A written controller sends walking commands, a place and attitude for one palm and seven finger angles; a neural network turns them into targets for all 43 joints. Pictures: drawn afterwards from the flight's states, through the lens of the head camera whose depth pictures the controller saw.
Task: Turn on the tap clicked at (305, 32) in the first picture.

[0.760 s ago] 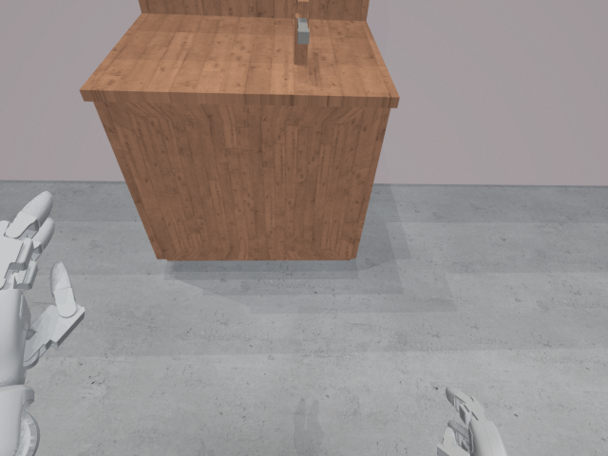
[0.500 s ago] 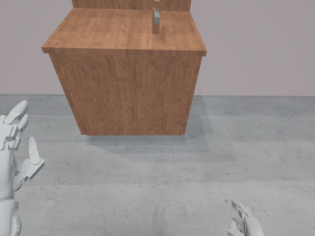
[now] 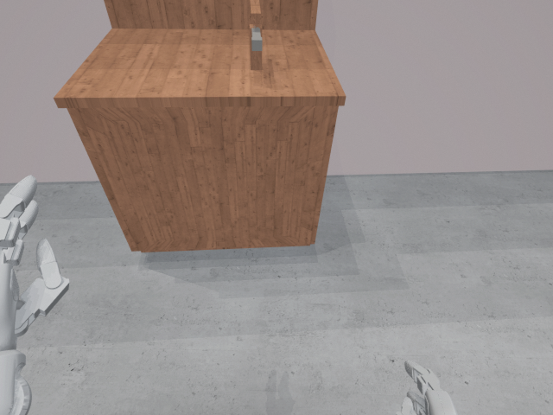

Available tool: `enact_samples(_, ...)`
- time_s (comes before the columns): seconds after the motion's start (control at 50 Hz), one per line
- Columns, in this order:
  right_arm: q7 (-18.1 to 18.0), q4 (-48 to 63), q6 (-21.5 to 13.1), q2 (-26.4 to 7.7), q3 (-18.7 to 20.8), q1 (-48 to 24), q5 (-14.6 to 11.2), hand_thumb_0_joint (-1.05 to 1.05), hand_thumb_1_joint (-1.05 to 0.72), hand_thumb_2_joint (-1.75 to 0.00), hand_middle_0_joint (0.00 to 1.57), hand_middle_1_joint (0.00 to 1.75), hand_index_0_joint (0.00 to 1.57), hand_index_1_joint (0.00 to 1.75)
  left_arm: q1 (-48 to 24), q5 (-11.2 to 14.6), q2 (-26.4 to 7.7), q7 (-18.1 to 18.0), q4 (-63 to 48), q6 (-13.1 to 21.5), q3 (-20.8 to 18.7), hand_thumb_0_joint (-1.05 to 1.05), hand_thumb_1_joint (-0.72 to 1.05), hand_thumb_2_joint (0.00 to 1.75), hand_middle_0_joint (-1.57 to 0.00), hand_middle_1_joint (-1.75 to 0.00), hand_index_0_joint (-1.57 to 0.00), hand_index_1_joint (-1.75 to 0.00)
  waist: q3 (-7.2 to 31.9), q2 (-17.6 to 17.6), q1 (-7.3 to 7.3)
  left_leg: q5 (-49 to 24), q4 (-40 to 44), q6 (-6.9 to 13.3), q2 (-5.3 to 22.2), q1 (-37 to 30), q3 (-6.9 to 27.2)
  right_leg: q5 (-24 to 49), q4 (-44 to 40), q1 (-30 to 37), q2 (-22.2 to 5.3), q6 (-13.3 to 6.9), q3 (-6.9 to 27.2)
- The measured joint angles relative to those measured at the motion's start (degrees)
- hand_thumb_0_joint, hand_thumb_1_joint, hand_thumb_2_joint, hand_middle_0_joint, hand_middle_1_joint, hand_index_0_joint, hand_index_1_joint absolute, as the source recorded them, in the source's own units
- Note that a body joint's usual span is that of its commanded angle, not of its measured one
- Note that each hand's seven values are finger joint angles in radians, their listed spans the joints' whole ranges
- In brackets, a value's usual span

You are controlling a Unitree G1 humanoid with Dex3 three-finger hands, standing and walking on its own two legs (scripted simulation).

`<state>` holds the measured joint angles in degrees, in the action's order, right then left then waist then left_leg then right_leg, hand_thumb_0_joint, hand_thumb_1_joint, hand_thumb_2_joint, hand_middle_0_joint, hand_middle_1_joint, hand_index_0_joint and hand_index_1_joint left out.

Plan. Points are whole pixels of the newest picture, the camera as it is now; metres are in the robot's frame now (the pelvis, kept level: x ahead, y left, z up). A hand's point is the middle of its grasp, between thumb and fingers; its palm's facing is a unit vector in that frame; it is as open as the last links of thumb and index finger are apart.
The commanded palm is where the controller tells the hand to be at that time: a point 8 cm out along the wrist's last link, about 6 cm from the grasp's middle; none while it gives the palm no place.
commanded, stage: walk to a spot facing it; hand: left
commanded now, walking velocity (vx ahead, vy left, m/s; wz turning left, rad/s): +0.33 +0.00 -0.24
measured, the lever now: (256, 44) +0.98 +0.13 +0.15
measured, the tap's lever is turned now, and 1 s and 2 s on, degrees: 0 0 0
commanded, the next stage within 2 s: turn to face it in 0.34 s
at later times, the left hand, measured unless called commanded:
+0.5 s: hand (153, 188) +0.35 +0.20 +0.18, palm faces +0.31 -0.86 -0.40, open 7.4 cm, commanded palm +0.30 +0.24 +0.19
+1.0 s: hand (223, 153) +0.42 +0.11 +0.19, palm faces +0.26 -0.88 -0.41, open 7.4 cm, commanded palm +0.38 +0.16 +0.19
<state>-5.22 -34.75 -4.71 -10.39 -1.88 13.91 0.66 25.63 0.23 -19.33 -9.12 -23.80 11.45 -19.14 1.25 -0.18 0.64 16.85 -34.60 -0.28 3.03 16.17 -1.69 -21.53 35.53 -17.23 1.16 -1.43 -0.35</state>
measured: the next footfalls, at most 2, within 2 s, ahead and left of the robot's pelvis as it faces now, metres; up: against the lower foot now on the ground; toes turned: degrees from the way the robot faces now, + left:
left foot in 0.28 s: +0.14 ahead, +0.12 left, +0.00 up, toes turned +6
right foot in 0.62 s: +0.23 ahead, -0.15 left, +0.00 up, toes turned -17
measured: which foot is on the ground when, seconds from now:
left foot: down 0.00-0.06, up 0.08-0.26, down 0.28-0.62, up 0.64-0.98, down 1.00-1.00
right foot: down 0.00-0.30, up 0.32-0.60, down 0.62-1.00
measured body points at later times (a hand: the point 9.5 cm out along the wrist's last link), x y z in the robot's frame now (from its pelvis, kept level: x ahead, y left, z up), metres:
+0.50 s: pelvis +0.10 -0.02 +0.01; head +0.11 -0.01 +0.46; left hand +0.32 +0.24 +0.20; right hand +0.24 -0.24 -0.08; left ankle +0.10 +0.11 -0.73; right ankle +0.11 -0.13 -0.68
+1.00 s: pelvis +0.17 -0.08 +0.00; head +0.17 -0.07 +0.45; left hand +0.40 +0.16 +0.21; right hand +0.27 -0.37 -0.08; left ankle +0.23 +0.04 -0.73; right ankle +0.19 -0.14 -0.73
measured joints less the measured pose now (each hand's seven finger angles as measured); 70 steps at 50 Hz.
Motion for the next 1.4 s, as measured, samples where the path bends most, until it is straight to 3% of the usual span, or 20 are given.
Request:
enact_samples(0.06, 0.37, -0.29, 0.33, 0.2, -0.13, 0.86, 0.04, 0.01, -0.9, -0.9, 0.21, 0.3, 0.2, 0.3, -0.4, -0.26, -0.06, 0.09, 0.32, -0.2, 0.16, 0.02, 0.89, 0.9, -0.2, -0.31, -0.21, -0.3, 0.6, -0.71, -0.21, 4.4, -3.68, -0.2, 1.41, 0.59, 0.11, 3.97, -0.25, 0.59, 0.57, -0.53, -1.3)
enact_samples(0.18, 1.3, -2.98, 1.39, -1.64, 0.42, 0.92, -0.15, 0.01, -0.9, -0.9, 0.21, 0.3, 0.2, 0.3, -1.72, -0.4, 1.13, 0.37, -1.02, 0.9, 2.17, 0.02, 0.89, 0.9, -0.21, -0.31, -0.21, -0.3, -0.28, 0.99, -0.54, 10.86, -18.84, -0.08, 0.06, 7.3, -1.04, 2.93, -1.55, 2.55, -0.11, -1.2, -1.27)
enact_samples(0.3, 0.74, -0.38, 1.4, -2.82, 1.24, 0.97, -0.01, 0.01, -0.91, -0.9, 0.21, 0.3, 0.2, 0.3, 1.28, 0.63, -1.29, -0.05, -5.6, 2.06, -0.7, 0.01, 0.88, 0.9, -0.21, -0.31, -0.22, -0.3, -1.94, 2.52, -0.79, -2.28, 1.25, 0.53, 0.93, 1.78, -4.85, 0.21, 0.06, 4.18, -0.09, 0.16, 0.59)
enact_samples(0.36, 0.42, -0.44, 0.84, -1.39, 1.71, -0.79, -0.05, 0.01, -0.91, -0.9, 0.2, 0.3, 0.2, 0.3, 0.72, 0.9, -2.15, -0.41, -4.3, 2.61, -2.34, 0.01, 0.89, 0.9, -0.21, -0.31, -0.21, -0.3, -2.48, 3.52, -0.33, -0.84, -0.93, 0.65, 1.15, 0.46, -7.34, -6.53, 15.23, -0.8, -0.68, 0.36, 0.45)
enact_samples(0.42, 0.89, -0.66, -0.11, 0.39, 1.14, -1.58, -0.16, 0.01, -0.91, -0.9, 0.2, 0.3, 0.2, 0.3, -0.29, 0.64, -1.83, -0.15, -2.71, 1.59, -2.07, 0.02, 0.89, 0.9, -0.2, -0.31, -0.21, -0.3, -2.22, 2.34, -0.65, 0.48, 1.37, 0.17, 2.39, -1.97, -7.96, -6.08, 25.02, -6.24, -1.44, 1.06, -2.15)
enact_samples(0.46, 1.38, -0.45, -0.54, 1.37, 0.43, -1.65, -0.18, 0.01, -0.91, -0.9, 0.2, 0.3, 0.2, 0.3, -0.27, 0.28, -1.37, 0.14, -3.13, 0.94, -1.43, 0.02, 0.89, 0.9, -0.2, -0.31, -0.21, -0.3, -2.31, 1.52, -0.48, 0.02, 3.59, -0.59, 3.43, -3.83, -8.6, -3.79, 24.05, -8.48, -2.63, 1.48, -4.05)
enact_samples(0.56, 2.06, 0.96, -1.09, 2.93, -0.85, -1.1, -0.09, 0.01, -0.9, -0.9, 0.21, 0.3, 0.2, 0.3, 0.78, -0.03, -1.86, 0.86, -4.47, 0.79, -1.0, 0.02, 0.89, 0.9, -0.2, -0.31, -0.21, -0.3, -3.71, -0.61, -0.56, 1.11, 5.39, -2.91, 6.02, -7.4, -9.91, 1.99, 8.71, -7.51, -3.7, 2.14, -7.88)
enact_samples(0.62, 2.4, 2.01, -1.04, 3.02, -0.82, -0.52, -0.43, 0.01, -0.9, -0.9, 0.21, 0.31, 0.2, 0.3, 0.46, 0.05, -4.21, 1.23, -4.62, 0.51, -2.21, 0.02, 0.89, 0.9, -0.2, -0.31, -0.21, -0.3, -4.71, -1.07, -0.94, 5.09, -0.97, -3.95, 7.53, -6.28, -9.62, 8.91, -1.38, -3.38, -3.02, 1.71, -9.37)
enact_samples(0.64, 2.55, 1.81, -0.86, 2.56, -0.55, -1.07, -0.57, 0.01, -0.9, -0.9, 0.21, 0.31, 0.2, 0.3, -0.4, -0.15, -4.49, 1.33, -4.53, 0.63, -2.49, 0.01, 0.89, 0.9, -0.2, -0.31, -0.21, -0.3, -5.33, -1.49, -0.83, 6.95, -6.61, -3.05, 8.16, -4.01, -8.58, 9.78, -0.36, -3.84, -2.64, 0.13, -9.52)
enact_samples(0.7, 3.17, -0.55, 0.67, 0.24, 0.62, -4.81, -0.63, 0.01, -0.9, -0.9, 0.21, 0.31, 0.2, 0.3, -1.91, 0.27, -2.57, 1.44, -4.04, 0.7, -2.4, 0.01, 0.89, 0.9, -0.21, -0.31, -0.21, -0.3, -7.81, -2.23, -0.77, 12.67, -24.83, -2.29, 4.98, 4.08, -2.24, 6.33, 4.13, -5.47, -1.77, -3.71, -8.76)
enact_samples(0.76, 3.32, -1.15, 2.17, -1.35, 1.43, -6.74, -0.66, 0.01, -0.91, -0.9, 0.21, 0.3, 0.2, 0.3, 0.97, 0.58, -1.63, 1.2, -5.79, 0.7, -2.53, 0.01, 0.89, 0.9, -0.21, -0.31, -0.22, -0.3, -8.59, -1.34, -1.78, 10.49, -32.13, -2.59, 2.28, 9.51, -0.79, 6.69, 2.39, -4.69, -1.22, -4.1, -7.57)
enact_samples(0.86, 2.28, -0.21, 2.93, -2.63, 2.35, -4.81, -0.44, 0.01, -0.91, -0.9, 0.2, 0.3, 0.2, 0.3, 5.01, 0.77, -3.58, 0.66, -9.1, 1.59, -2.82, 0.02, 0.88, 0.9, -0.21, -0.31, -0.22, -0.3, -6.28, 1.22, -2.51, 7.14, -19.71, -1.58, 1.29, 9.98, -3.02, 8.13, -2.19, -2.59, -0.75, -4.67, -6.93)
enact_samples(1.0, 0.78, 0.38, 2.77, -3.9, 2.88, 0.0, -0.48, 0.01, -0.91, -0.9, 0.2, 0.3, 0.2, 0.3, 3.14, 1.06, -3.38, -0.5, -7.59, 2.13, -2.6, 0.01, 0.88, 0.9, -0.21, -0.31, -0.22, -0.3, -1.86, 2.87, -1.03, 2.71, 2.25, 0.58, 0.24, 0.42, -5.92, 6.29, -2.71, 0.4, -0.34, -4.09, -7.01)
enact_samples(1.04, 0.32, 0.39, 2.71, -3.54, 2.72, 0.52, -0.54, 0.01, -0.91, -0.9, 0.2, 0.3, 0.2, 0.3, 1.56, 1.01, -2.09, -0.66, -5.29, 2.06, -2.12, 0.01, 0.88, 0.9, -0.21, -0.31, -0.22, -0.3, -1.21, 3.21, -0.37, -2.24, 3.24, 0.86, 0.13, -1.18, -6.54, 2.77, -0.28, 0.81, -0.37, -3.05, -6.05)
enact_samples(1.14, 0.47, -0.23, 1.18, -0.97, 1.77, 0.59, -0.6, 0.01, -0.91, -0.9, 0.2, 0.3, 0.2, 0.3, -1.6, -0.16, 0.24, -0.37, 0.52, 0.63, -0.66, 0.01, 0.89, 0.9, -0.2, -0.31, -0.21, -0.3, -0.15, 0.68, -0.9, -1.03, 3.08, 0.65, 1.42, -2.72, -5.68, -4.83, 13.41, -2.71, -0.74, 0.29, -4.71)
enact_samples(1.22, 1.34, -0.19, 0.13, 1.37, 0.15, 0.37, -0.42, 0.01, -0.91, -0.9, 0.2, 0.3, 0.2, 0.3, 0.2, -0.12, -0.06, 0.0, -0.76, -0.37, 0.02, 0.02, 0.89, 0.9, -0.2, -0.31, -0.21, -0.3, -0.9, -1.18, -0.45, -0.23, 3.32, -1.08, 3.41, -3.86, -5.89, -3.94, 7.49, -1.52, -2.81, 1.56, -6.32)
enact_samples(1.26, 1.65, 0.17, -0.12, 2.22, -0.47, 0.46, -0.42, 0.01, -0.9, -0.9, 0.21, 0.3, 0.2, 0.3, 0.75, -0.16, -1.1, 0.05, -1.85, -0.32, -0.15, 0.02, 0.89, 0.9, -0.2, -0.31, -0.21, -0.3, -1.51, -1.66, -0.14, 1.53, 0.9, -2.06, 4.39, -3.29, -5.81, -1.75, 0.21, 1.11, -3.3, 1.56, -7.32)
enact_samples(1.3, 1.88, -0.08, 0.08, 2.28, -0.59, 0.01, -0.58, 0.01, -0.9, -0.9, 0.21, 0.31, 0.2, 0.3, -0.17, -0.38, -1.7, 0.12, -2.35, 0.04, -0.11, 0.02, 0.89, 0.9, -0.2, -0.31, -0.21, -0.3, -2.42, -2.41, -0.06, 5.53, -5.7, -1.24, 5.19, -0.69, -4.85, 4.94, -0.22, 1.0, -2.89, 0.13, -8.33)
enact_samples(1.36, 2.25, -2.83, 1.16, 1.06, -0.05, -1.21, -0.77, 0.01, -0.9, -0.9, 0.21, 0.31, 0.2, 0.3, -2.3, 0.0, -0.78, 0.6, -1.99, 0.35, 0.79, 0.02, 0.89, 0.9, -0.21, -0.31, -0.21, -0.3, -3.43, -2.1, 0.2, 10.14, -21.67, -0.83, 2.86, 5.85, -2.28, 2.25, 1.31, 1.44, -3.24, -1.53, -9.11)
enact_samples(1.4, 2.29, -3.72, 2.08, -0.05, 0.29, -1.91, -0.77, 0.01, -0.9, -0.9, 0.21, 0.31, 0.2, 0.3, -1.68, 0.21, 0.1, 0.65, -2.37, 0.83, 0.57, 0.01, 0.88, 0.9, -0.21, -0.31, -0.22, -0.3, -3.87, -1.51, 0.2, 9.22, -26.5, -1.02, 1.99, 9.15, -2.33, 2.15, -0.86, 2.72, -3.37, -1.51, -8.82)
